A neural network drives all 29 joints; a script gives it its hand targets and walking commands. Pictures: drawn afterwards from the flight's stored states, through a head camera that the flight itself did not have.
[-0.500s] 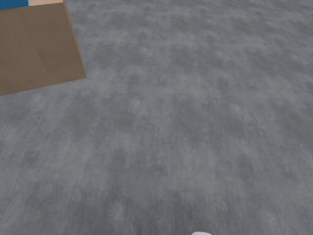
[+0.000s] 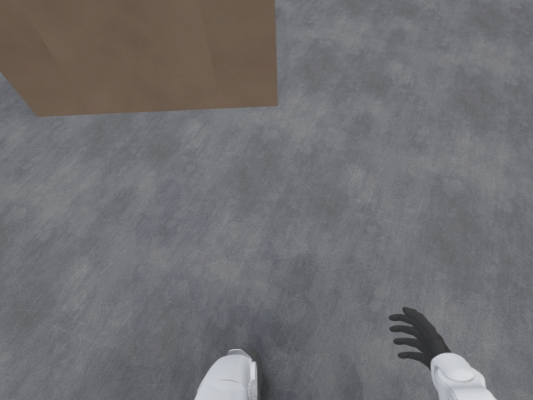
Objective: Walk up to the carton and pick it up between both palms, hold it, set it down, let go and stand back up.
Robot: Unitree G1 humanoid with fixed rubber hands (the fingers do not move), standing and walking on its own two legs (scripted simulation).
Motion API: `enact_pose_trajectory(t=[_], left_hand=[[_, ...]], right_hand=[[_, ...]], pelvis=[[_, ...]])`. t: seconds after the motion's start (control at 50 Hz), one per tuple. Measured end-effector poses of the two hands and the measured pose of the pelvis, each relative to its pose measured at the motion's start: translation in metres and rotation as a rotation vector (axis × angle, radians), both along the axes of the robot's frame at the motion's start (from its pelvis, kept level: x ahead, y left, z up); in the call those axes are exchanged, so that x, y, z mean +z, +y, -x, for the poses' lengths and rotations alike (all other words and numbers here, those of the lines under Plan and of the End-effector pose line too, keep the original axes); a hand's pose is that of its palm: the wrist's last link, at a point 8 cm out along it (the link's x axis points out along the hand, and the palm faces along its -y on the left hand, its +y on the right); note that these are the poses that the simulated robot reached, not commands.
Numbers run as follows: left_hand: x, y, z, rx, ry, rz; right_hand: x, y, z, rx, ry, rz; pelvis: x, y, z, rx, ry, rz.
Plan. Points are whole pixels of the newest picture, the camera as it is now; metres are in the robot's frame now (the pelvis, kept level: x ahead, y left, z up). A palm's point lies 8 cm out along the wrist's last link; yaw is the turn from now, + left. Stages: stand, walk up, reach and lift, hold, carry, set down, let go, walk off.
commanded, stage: walk up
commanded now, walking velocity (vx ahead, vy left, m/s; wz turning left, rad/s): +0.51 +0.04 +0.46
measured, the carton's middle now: out of the picture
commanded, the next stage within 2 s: none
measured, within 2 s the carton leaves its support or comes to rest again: neither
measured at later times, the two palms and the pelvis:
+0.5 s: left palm (141, 244) +0.37 +0.32 -0.10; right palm (394, 364) +0.19 -0.14 -0.09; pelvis +0.27 +0.08 +0.03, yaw +11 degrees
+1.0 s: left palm (155, 203) +0.46 +0.31 -0.09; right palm (352, 123) +0.73 -0.12 -0.11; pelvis +0.58 +0.09 +0.03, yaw +13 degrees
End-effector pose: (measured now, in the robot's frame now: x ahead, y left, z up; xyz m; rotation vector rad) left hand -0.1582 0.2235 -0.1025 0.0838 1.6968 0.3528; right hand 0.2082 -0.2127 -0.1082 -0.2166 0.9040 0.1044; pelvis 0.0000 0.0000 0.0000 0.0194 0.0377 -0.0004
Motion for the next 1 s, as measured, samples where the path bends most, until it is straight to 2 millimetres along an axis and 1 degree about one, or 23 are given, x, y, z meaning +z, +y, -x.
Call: enact_pose_trajectory(t=[0.02, 0.04, 0.06, 0.08, 0.14, 0.2, 0.24, 0.28, 0.34, 0.46, 0.52, 0.58, 0.64, 0.68, 0.7, 0.72, 0.74, 0.78, 0.84, 0.88, 0.92, 0.96, 1.0], left_hand=[[-0.007, 0.009, -0.01, 0.01, 0.012, 0.011], [-0.014, 0.019, -0.024, 0.015, 0.01, 0.021], [-0.021, 0.029, -0.044, 0.017, -0.015, 0.028], [-0.025, 0.039, -0.069, 0.013, -0.061, 0.03], [-0.027, 0.069, -0.163, -0.036, -0.252, 0.02], [-0.02, 0.089, -0.261, -0.115, -0.432, 0.018], [-0.012, 0.097, -0.316, -0.15, -0.517, 0.02], [-0.006, 0.101, -0.36, -0.17, -0.572, 0.029], [0.001, 0.101, -0.414, -0.183, -0.62, 0.052], [0.001, 0.097, -0.497, -0.192, -0.642, 0.086], [-0.002, 0.093, -0.541, -0.186, -0.651, 0.095], [-0.009, 0.086, -0.593, -0.187, -0.669, 0.103], [-0.017, 0.077, -0.652, -0.193, -0.694, 0.104], [-0.023, 0.074, -0.689, -0.191, -0.716, 0.086], [-0.028, 0.075, -0.705, -0.186, -0.726, 0.066], [-0.03, 0.076, -0.714, -0.179, -0.722, 0.046], [-0.031, 0.078, -0.718, -0.167, -0.71, 0.029], [-0.028, 0.085, -0.71, -0.111, -0.652, 0.0], [-0.019, 0.092, -0.678, -0.019, -0.527, -0.034], [-0.011, 0.09, -0.655, 0.029, -0.435, -0.038], [-0.004, 0.085, -0.635, 0.061, -0.346, -0.028], [0.004, 0.083, -0.621, 0.086, -0.27, -0.024], [0.011, 0.086, -0.614, 0.112, -0.214, -0.028]], right_hand=[[-0.006, 0.01, -0.013, 0.004, -0.003, 0.015], [-0.011, 0.017, -0.021, 0.003, 0.003, 0.035], [-0.015, 0.023, -0.023, -0.004, 0.024, 0.052], [-0.018, 0.026, -0.019, -0.021, 0.061, 0.066], [-0.012, 0.025, 0.007, -0.085, 0.196, 0.113], [0.001, 0.026, 0.033, -0.153, 0.29, 0.139], [0.008, 0.03, 0.043, -0.183, 0.329, 0.146], [0.013, 0.036, 0.047, -0.207, 0.359, 0.145], [0.018, 0.047, 0.048, -0.24, 0.408, 0.139], [0.021, 0.068, 0.031, -0.269, 0.523, 0.124], [0.023, 0.071, 0.013, -0.275, 0.587, 0.133], [0.021, 0.068, -0.015, -0.276, 0.634, 0.149], [0.015, 0.057, -0.051, -0.272, 0.685, 0.173], [0.006, 0.047, -0.079, -0.264, 0.723, 0.185], [-0.001, 0.042, -0.094, -0.257, 0.744, 0.189], [-0.007, 0.038, -0.113, -0.244, 0.758, 0.191], [-0.012, 0.035, -0.136, -0.231, 0.752, 0.19], [-0.015, 0.032, -0.193, -0.199, 0.687, 0.188], [-0.014, 0.033, -0.298, -0.123, 0.524, 0.182], [-0.011, 0.042, -0.368, -0.067, 0.413, 0.169], [-0.007, 0.057, -0.431, -0.029, 0.31, 0.142], [-0.003, 0.076, -0.482, 0.003, 0.239, 0.109], [0.0, 0.097, -0.521, 0.03, 0.195, 0.072]], pelvis=[[-0.006, 0.011, -0.014, 0.011, -0.002, 0.009], [-0.011, 0.02, -0.025, 0.03, -0.01, 0.008], [-0.012, 0.029, -0.034, 0.042, -0.019, 0.013], [-0.01, 0.035, -0.044, 0.047, -0.028, 0.02], [0.004, 0.05, -0.072, 0.059, -0.05, 0.028], [0.017, 0.062, -0.101, 0.08, -0.057, 0.03], [0.022, 0.069, -0.121, 0.098, -0.06, 0.034], [0.027, 0.074, -0.142, 0.111, -0.059, 0.034], [0.031, 0.08, -0.173, 0.132, -0.054, 0.038], [0.033, 0.083, -0.241, 0.174, -0.035, 0.049], [0.029, 0.081, -0.279, 0.193, -0.022, 0.056], [0.023, 0.076, -0.32, 0.205, -0.006, 0.058], [0.012, 0.07, -0.364, 0.218, 0.006, 0.057], [0.001, 0.067, -0.398, 0.228, 0.008, 0.06], [-0.006, 0.064, -0.416, 0.231, 0.008, 0.053], [-0.01, 0.063, -0.431, 0.227, 0.005, 0.061], [-0.01, 0.062, -0.444, 0.235, 0.004, 0.065], [-0.003, 0.06, -0.468, 0.245, 0.0, 0.053], [0.011, 0.063, -0.502, 0.256, -0.013, 0.036], [0.019, 0.068, -0.523, 0.251, -0.019, 0.027], [0.025, 0.075, -0.543, 0.239, -0.024, 0.018], [0.028, 0.083, -0.562, 0.229, -0.03, 0.01], [0.031, 0.094, -0.58, 0.225, -0.033, 0.003]])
